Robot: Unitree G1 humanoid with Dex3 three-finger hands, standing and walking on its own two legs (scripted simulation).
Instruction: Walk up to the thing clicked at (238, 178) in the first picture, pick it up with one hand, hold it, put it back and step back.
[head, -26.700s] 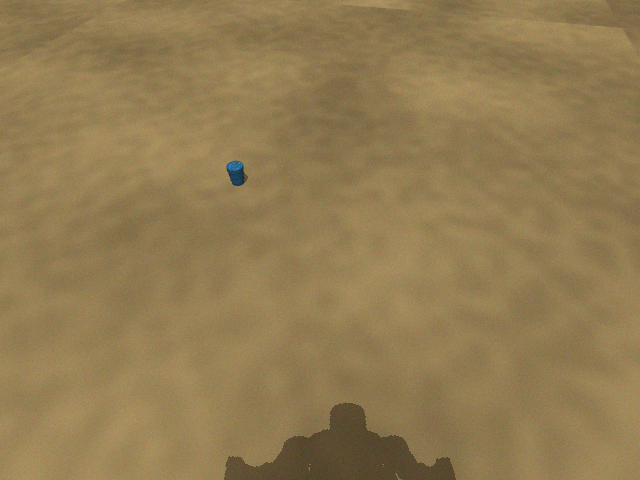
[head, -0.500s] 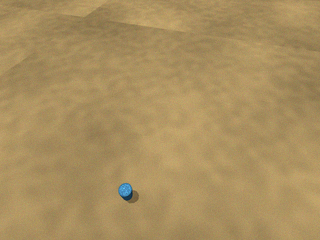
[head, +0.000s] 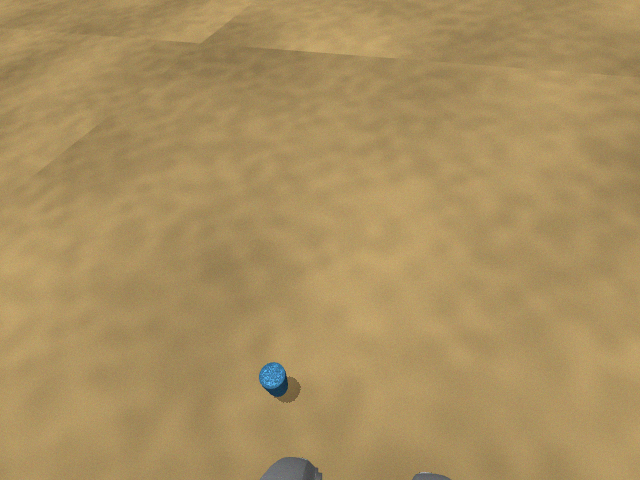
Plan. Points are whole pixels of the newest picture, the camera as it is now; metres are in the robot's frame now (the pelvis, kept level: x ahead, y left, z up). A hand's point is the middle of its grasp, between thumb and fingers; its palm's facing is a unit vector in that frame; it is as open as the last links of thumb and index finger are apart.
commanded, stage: walk up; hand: left
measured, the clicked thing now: (275, 381) +0.50 +0.24 -0.71
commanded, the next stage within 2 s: none
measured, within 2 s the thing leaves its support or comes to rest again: neither
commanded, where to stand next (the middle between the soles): +0.11 +0.00 m, yaw -2 degrees
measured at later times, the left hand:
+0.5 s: hand out of the picture +0.10 +0.30 -0.16, palm faces -0.04 -0.94 -0.34, open 7.4 cm
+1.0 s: hand (186, 479) +0.16 +0.23 -0.14, palm faces -0.06 -0.86 -0.51, open 7.4 cm
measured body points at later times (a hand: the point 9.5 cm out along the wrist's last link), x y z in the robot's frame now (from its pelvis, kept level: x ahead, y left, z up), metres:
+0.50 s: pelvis +0.02 +0.04 -0.01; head +0.06 +0.05 +0.44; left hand +0.10 +0.35 -0.14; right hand +0.10 -0.28 -0.11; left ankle +0.01 +0.17 -0.72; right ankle +0.05 -0.08 -0.72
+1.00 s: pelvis +0.04 -0.05 -0.03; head +0.11 -0.10 +0.41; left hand +0.16 +0.27 -0.11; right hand +0.10 -0.40 -0.16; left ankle +0.03 +0.11 -0.63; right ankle +0.18 -0.19 -0.72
